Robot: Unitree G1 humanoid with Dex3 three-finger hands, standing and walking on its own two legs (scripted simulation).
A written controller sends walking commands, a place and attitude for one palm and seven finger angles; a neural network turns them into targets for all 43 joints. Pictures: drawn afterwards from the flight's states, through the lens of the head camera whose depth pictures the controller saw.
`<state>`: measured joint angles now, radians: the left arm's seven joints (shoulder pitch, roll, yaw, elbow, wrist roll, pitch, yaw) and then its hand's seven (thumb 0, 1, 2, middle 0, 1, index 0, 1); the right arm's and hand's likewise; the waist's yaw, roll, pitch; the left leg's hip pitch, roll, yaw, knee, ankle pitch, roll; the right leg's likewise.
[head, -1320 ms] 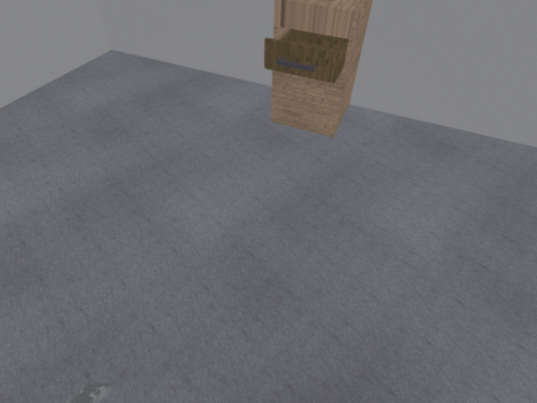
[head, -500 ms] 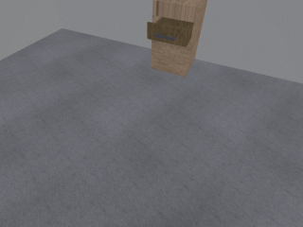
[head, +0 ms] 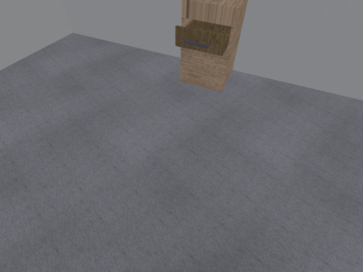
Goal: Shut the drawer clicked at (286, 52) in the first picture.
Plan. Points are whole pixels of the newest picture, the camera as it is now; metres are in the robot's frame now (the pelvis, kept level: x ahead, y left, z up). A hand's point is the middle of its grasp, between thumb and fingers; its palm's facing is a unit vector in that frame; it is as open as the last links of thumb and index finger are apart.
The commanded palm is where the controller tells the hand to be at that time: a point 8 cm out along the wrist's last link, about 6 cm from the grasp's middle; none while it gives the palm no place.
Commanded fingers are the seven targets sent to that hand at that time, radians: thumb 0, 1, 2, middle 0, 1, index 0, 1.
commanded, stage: look at it before walking up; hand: left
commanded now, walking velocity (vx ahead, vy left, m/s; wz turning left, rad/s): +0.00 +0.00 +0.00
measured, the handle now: (196, 42) +1.69 -0.03 -0.25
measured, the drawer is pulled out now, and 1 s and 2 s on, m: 0.18 0.18 0.18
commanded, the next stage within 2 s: walk to a spot facing it in 0.12 s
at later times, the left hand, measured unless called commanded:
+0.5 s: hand out of the picture +0.03 +0.21 -0.19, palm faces +0.05 -0.98 -0.19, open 7.4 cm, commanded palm none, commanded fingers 0.00 0.90 0.90 -0.20 -0.30 -0.20 -0.30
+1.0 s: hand (137, 198) +0.37 +0.16 -0.19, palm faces -0.04 -0.98 -0.19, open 7.3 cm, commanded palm none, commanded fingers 0.00 0.90 0.90 -0.20 -0.30 -0.20 -0.30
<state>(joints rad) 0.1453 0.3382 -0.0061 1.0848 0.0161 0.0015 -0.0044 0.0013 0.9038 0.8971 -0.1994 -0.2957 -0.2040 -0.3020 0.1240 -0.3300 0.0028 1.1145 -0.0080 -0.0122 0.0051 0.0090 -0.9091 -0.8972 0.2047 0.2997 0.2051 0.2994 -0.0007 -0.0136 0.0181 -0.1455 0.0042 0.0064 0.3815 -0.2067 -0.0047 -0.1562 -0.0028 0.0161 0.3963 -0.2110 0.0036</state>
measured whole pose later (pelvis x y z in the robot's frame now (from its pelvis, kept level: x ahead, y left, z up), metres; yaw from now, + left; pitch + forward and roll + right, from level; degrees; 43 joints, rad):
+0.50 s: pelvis +0.04 +0.02 -0.01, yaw +2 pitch -1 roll -2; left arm 0.32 0.24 0.01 1.08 0.02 0.00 -0.01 0.00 0.90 0.90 -0.20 -0.30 -0.20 -0.30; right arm 0.29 -0.23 0.00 1.12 -0.02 0.00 0.01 0.01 -0.91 -0.90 0.20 0.30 0.20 0.30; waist 0.01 -0.01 -0.04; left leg -0.21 0.03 0.04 0.58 -0.36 0.02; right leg -0.14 0.00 -0.01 0.48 -0.33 0.01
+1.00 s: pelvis +0.24 -0.01 -0.04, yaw -1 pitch -1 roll +0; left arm 0.10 0.18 0.06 0.98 0.03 -0.07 -0.02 0.00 0.92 0.90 -0.19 -0.29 -0.20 -0.30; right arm 0.54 -0.09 -0.02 1.24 0.00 -0.05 -0.02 0.01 -0.91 -0.90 0.20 0.30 0.20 0.30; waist -0.05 0.00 0.09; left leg -0.02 0.05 0.05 0.88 -0.52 0.01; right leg -0.46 -0.01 -0.16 0.69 -0.18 -0.10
